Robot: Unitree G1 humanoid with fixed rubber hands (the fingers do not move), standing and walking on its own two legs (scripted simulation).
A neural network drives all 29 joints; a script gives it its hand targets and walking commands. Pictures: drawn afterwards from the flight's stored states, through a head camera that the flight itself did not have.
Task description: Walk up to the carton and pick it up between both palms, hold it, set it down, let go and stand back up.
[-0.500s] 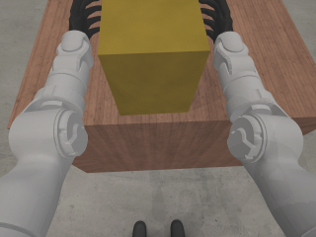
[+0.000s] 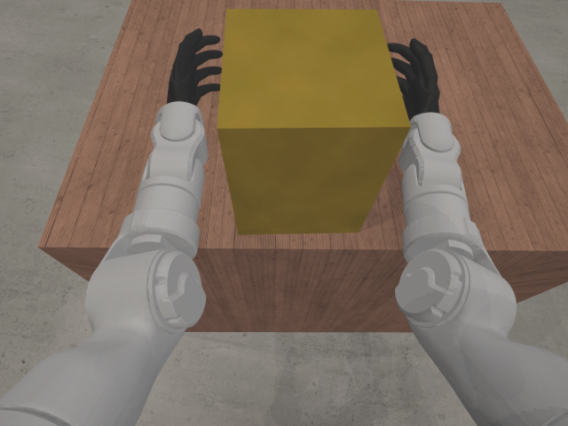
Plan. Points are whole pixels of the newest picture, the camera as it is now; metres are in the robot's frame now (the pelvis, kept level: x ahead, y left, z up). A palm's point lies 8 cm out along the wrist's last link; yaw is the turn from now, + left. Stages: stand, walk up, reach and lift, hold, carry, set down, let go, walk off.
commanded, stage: reach and lift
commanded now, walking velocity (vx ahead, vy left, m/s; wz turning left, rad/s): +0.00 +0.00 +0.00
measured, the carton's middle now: (300, 133) +0.51 -0.02 +0.06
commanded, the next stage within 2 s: none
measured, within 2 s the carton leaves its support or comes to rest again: leaves its support in 1.14 s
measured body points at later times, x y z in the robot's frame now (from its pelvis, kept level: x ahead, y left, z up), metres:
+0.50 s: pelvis +0.00 -0.02 +0.00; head +0.09 -0.02 +0.44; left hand +0.50 +0.13 +0.14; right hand +0.50 -0.17 +0.14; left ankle -0.04 +0.08 -0.74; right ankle -0.05 -0.13 -0.74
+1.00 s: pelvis -0.01 -0.02 +0.00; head +0.06 -0.02 +0.44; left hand +0.49 +0.13 +0.15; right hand +0.49 -0.16 +0.14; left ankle -0.04 +0.08 -0.74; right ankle -0.05 -0.13 -0.74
